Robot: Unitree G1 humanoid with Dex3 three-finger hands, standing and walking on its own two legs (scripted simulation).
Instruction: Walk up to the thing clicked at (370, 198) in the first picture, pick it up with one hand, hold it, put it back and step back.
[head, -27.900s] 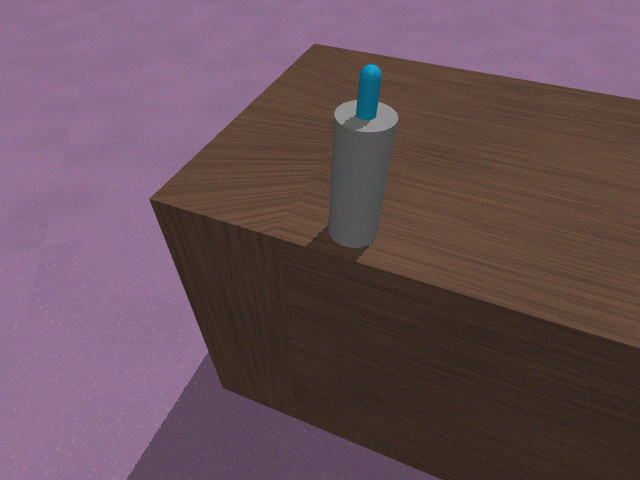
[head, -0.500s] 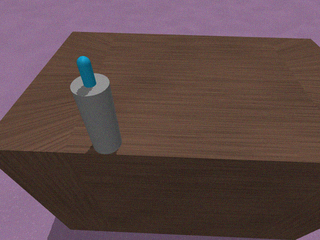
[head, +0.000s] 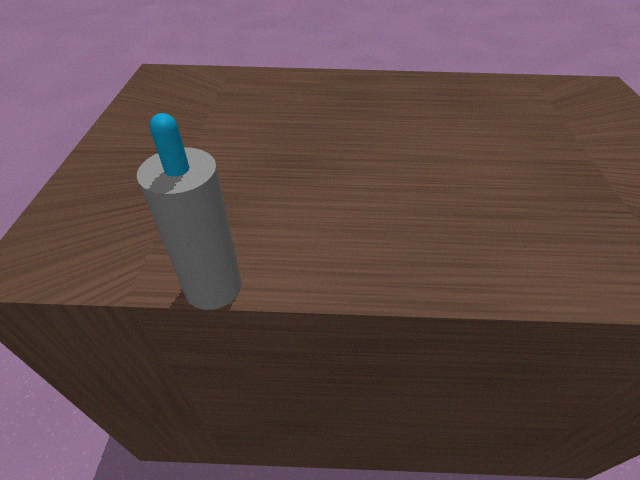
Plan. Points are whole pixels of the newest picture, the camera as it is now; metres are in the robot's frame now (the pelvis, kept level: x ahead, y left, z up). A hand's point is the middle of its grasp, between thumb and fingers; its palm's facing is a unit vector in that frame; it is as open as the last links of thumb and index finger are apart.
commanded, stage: step back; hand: left
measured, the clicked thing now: (192, 218) +0.40 +0.16 +0.15
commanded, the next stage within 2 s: none
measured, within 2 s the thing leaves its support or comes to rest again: neither
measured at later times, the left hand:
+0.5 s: hand out of the picture +0.05 +0.30 -0.18, palm faces -0.06 -0.93 -0.36, open 7.4 cm
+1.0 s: hand out of the picture -0.08 +0.28 -0.15, palm faces -0.03 -0.91 -0.41, open 7.4 cm
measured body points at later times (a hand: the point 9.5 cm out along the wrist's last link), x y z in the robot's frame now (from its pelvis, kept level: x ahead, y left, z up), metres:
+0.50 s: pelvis -0.09 +0.04 -0.02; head -0.02 +0.07 +0.42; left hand +0.05 +0.35 -0.16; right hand -0.04 -0.28 -0.13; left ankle -0.07 +0.14 -0.75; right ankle -0.11 -0.11 -0.67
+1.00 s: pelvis -0.21 +0.02 -0.02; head -0.15 +0.01 +0.42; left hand -0.08 +0.33 -0.12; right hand -0.13 -0.30 -0.15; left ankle -0.24 +0.15 -0.72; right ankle -0.17 -0.10 -0.75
